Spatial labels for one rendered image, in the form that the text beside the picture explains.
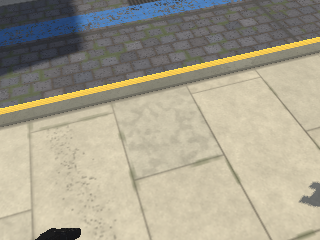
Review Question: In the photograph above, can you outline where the left robot hand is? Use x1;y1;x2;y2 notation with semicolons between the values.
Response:
36;228;82;240

